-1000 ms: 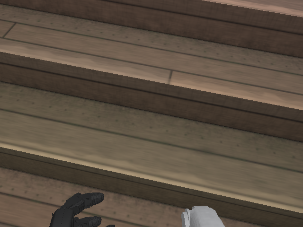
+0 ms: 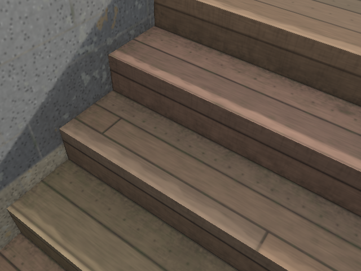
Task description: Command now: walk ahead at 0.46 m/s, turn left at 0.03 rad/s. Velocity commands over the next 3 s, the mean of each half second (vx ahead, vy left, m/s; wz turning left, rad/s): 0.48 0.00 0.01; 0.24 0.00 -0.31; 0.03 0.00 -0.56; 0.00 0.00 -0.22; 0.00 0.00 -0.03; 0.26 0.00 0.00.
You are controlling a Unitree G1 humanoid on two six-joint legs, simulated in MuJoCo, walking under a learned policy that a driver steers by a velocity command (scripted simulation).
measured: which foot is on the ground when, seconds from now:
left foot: up 0.00-0.02, down 0.04-0.54, up 0.56-1.00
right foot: down 0.00-0.04, up 0.06-0.50, down 0.52-1.00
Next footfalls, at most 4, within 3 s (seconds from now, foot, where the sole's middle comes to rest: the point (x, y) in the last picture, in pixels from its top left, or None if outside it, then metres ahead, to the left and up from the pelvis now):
0.04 left None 0.13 0.11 -0.77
0.52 right None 0.39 -0.05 -0.60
1.08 left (180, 171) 0.75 0.06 -0.43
1.58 right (241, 207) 0.63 -0.14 -0.43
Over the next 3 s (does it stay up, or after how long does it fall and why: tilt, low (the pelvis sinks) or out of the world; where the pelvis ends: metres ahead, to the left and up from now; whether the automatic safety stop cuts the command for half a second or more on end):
stays up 0.75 -0.08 0.35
